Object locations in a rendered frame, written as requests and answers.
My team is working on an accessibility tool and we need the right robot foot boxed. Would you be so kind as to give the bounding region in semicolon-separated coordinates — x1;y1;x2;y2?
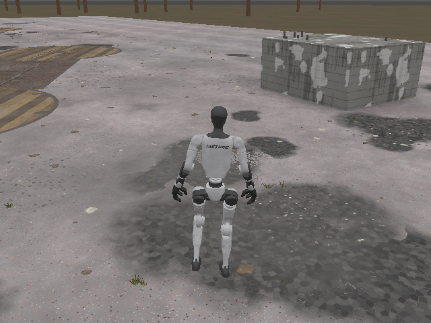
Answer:
219;260;230;278

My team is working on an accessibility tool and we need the left robot upper arm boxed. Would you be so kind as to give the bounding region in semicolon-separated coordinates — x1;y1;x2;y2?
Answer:
183;135;204;172

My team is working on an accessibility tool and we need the left robot hand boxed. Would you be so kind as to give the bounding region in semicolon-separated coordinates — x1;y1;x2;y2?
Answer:
172;185;187;202

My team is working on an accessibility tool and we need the right robot upper arm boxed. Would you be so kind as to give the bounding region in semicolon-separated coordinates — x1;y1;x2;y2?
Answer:
232;136;249;174

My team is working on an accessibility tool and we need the right robot hand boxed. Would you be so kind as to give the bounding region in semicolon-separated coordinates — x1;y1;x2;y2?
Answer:
241;189;257;204

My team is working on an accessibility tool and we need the robot left forearm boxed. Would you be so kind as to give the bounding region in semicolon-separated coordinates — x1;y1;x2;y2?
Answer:
174;161;189;188

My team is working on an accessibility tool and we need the right robot shin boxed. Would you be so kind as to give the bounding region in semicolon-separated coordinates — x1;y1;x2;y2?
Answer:
222;225;232;268

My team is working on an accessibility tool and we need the robot right forearm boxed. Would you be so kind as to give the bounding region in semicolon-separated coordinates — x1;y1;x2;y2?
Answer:
242;164;255;190

